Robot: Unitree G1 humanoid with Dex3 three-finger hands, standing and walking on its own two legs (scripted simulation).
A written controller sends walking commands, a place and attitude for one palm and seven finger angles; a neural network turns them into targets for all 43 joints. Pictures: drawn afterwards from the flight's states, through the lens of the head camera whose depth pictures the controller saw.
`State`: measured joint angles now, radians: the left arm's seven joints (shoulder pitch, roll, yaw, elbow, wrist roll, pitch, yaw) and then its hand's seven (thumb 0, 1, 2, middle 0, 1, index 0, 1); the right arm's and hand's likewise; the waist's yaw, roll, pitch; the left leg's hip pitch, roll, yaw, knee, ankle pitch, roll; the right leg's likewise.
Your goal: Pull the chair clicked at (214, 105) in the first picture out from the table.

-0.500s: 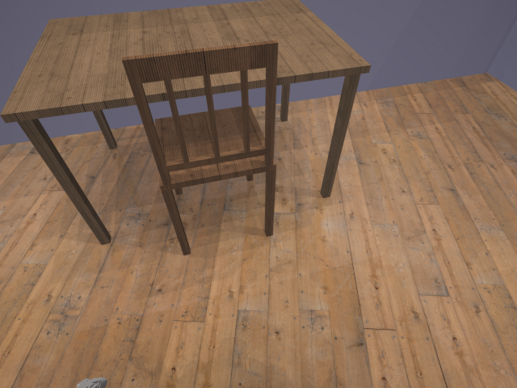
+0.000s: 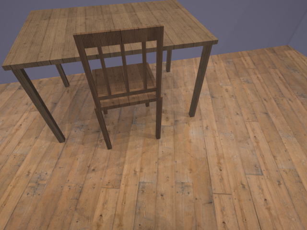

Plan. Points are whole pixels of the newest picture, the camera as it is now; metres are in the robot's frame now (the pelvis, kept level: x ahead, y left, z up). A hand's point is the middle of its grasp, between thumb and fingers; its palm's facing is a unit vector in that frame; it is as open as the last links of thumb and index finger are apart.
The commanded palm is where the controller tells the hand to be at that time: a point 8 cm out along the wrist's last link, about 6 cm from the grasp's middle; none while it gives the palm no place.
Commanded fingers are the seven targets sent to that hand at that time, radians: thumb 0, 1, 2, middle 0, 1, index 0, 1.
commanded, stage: stand and wait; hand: left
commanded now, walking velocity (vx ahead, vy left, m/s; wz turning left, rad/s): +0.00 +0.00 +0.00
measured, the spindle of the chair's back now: (125, 69) +0.87 +0.21 -0.09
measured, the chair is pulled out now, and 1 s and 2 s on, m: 0.00 0.00 0.00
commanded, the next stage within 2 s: look at it before walking up in 0.32 s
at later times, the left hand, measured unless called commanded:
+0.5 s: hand out of the picture +0.07 +0.24 -0.15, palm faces -0.02 -0.94 -0.33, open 7.4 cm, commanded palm none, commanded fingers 0.00 0.90 0.90 -0.20 -0.30 -0.20 -0.30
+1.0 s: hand out of the picture +0.07 +0.25 -0.15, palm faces -0.02 -0.94 -0.33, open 7.4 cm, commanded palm none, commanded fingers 0.00 0.90 0.90 -0.20 -0.30 -0.20 -0.30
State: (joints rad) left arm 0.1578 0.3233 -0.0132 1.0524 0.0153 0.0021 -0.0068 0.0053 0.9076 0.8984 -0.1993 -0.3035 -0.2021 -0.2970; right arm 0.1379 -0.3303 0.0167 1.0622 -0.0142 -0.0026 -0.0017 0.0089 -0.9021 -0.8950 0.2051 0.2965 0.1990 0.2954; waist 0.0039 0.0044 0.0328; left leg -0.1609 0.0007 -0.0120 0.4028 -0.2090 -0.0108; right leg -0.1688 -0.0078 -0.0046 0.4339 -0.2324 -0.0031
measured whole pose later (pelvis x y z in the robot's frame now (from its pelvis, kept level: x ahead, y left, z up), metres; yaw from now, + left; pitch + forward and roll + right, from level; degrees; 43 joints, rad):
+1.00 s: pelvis +0.00 +0.00 +0.00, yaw +0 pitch -2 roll +0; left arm 0.15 0.33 0.00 1.10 0.02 -0.01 -0.01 0.00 0.91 0.90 -0.20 -0.30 -0.20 -0.30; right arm 0.13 -0.33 0.02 1.12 -0.01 -0.02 0.00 0.01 -0.90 -0.90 0.20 0.30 0.20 0.30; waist 0.00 0.00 0.02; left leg -0.14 0.00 -0.01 0.35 -0.18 -0.01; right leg -0.14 -0.01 0.00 0.37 -0.20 0.00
